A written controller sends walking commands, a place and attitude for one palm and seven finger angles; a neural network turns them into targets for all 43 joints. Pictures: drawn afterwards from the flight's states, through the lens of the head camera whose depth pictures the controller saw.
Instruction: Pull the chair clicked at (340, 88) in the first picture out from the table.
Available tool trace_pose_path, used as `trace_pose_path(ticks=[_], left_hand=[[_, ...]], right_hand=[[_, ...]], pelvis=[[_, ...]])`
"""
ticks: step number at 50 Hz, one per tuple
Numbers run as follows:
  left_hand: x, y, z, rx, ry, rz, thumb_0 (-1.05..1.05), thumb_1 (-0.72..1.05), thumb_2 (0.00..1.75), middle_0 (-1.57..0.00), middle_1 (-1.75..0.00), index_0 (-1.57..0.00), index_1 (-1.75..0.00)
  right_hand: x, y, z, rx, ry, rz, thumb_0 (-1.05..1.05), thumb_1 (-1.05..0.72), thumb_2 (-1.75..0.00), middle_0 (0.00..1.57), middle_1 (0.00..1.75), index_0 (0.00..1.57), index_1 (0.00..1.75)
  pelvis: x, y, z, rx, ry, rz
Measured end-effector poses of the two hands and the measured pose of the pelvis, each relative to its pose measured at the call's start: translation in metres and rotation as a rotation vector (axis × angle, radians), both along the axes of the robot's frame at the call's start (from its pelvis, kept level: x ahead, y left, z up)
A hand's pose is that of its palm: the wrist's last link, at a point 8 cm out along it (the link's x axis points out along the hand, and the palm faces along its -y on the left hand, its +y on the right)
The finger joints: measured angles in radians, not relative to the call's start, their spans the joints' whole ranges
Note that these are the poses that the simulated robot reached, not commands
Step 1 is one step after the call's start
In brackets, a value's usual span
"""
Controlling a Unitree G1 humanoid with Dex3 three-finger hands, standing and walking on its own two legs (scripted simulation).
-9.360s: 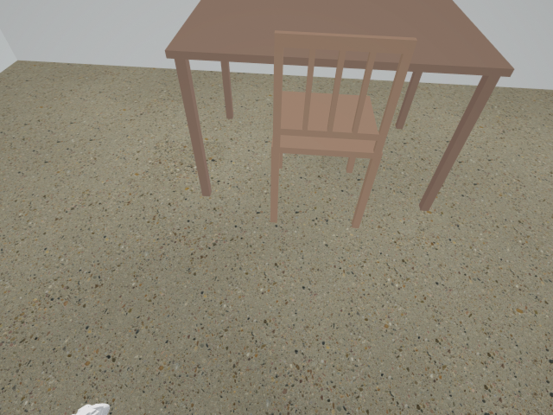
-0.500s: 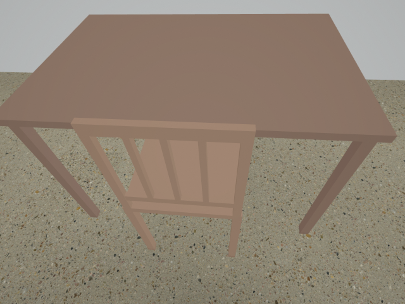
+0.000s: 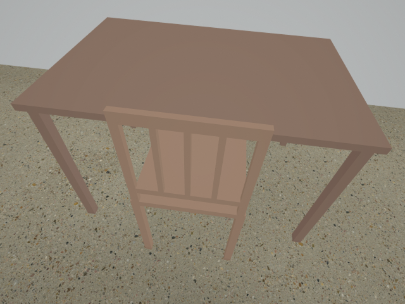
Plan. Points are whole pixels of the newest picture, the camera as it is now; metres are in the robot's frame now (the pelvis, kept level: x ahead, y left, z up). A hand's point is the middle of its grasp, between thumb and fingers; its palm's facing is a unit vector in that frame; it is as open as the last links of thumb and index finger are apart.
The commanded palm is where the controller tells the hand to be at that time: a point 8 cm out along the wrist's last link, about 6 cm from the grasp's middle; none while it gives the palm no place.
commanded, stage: come to a stop and stand still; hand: left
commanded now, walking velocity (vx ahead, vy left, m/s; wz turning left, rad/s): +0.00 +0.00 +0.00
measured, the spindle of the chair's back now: (187, 166) +0.50 +0.09 -0.09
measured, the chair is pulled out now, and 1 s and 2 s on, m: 0.00 0.00 0.00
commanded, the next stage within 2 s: look again from close up in 0.10 s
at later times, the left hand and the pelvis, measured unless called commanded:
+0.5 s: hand out of the picture -0.01 +0.18 -0.17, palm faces +0.01 -0.98 -0.20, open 7.4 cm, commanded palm none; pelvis -0.01 +0.01 +0.00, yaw +0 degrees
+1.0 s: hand out of the picture -0.01 +0.17 -0.17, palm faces +0.02 -0.99 -0.17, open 7.4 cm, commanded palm none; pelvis +0.00 +0.01 +0.00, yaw +0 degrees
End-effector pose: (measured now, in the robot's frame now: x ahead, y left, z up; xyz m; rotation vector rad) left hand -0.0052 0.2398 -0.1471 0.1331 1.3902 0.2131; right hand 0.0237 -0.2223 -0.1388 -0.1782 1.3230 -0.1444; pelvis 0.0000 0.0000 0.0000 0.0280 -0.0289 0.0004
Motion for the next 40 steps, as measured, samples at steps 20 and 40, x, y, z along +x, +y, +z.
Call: trace_pose_path(ticks=[20,40], left_hand=[[-0.017,-0.019,-0.001,-0.044,-0.008,-0.059,0.01,0.9,0.9,-0.2,-0.3,-0.2,-0.3],[-0.006,-0.006,0.005,-0.023,-0.015,-0.059,0.01,0.91,0.9,-0.2,-0.3,-0.2,-0.3]], right_hand=[[-0.04,0.02,-0.012,0.056,0.004,-0.035,0.01,-0.92,-0.9,0.2,0.3,0.2,0.3],[-0.04,0.025,-0.01,0.059,0.042,-0.025,0.01,-0.91,-0.9,0.2,0.3,0.2,0.3]], pelvis=[[-0.012,0.011,-0.004,-0.027,-0.007,-0.003],[-0.007,0.015,0.0,-0.016,0.004,-0.008]])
